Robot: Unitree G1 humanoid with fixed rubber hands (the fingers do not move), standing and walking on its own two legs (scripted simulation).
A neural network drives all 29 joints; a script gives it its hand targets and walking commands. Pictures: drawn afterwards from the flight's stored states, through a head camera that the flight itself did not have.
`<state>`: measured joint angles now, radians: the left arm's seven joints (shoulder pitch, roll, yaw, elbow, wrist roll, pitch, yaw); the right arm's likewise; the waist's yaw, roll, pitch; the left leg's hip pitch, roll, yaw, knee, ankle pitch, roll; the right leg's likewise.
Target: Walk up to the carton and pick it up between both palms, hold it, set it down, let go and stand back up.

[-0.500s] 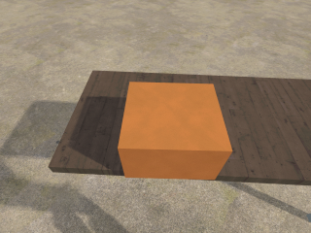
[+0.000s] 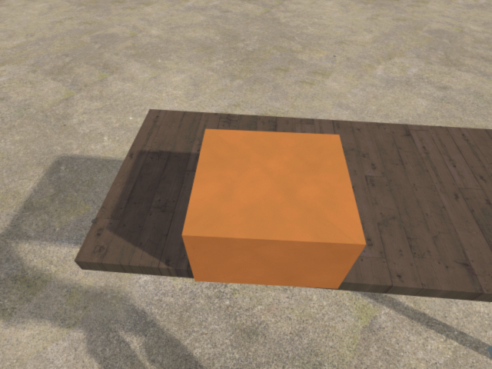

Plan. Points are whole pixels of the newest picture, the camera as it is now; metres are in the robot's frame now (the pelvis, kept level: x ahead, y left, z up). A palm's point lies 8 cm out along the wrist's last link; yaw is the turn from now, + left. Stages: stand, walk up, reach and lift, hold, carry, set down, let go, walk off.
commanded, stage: walk up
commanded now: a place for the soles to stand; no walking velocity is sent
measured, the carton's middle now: (269, 205) +0.43 -0.04 -0.03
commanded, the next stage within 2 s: reach and lift in 0.36 s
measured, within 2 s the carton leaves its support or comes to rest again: neither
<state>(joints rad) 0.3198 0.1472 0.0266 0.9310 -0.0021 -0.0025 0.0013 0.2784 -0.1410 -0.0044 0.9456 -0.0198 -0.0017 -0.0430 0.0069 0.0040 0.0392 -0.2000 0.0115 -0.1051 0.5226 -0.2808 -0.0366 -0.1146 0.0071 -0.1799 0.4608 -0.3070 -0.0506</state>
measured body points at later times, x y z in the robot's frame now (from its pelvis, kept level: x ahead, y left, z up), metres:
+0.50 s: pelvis -0.02 -0.01 -0.03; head +0.02 +0.00 +0.42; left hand +0.09 +0.23 -0.18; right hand +0.10 -0.24 -0.17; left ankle +0.01 +0.14 -0.74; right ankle -0.03 -0.08 -0.74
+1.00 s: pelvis -0.06 -0.01 -0.02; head -0.01 +0.01 +0.43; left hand +0.13 +0.22 -0.13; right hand +0.10 -0.22 -0.12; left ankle +0.00 +0.14 -0.74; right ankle -0.03 -0.08 -0.74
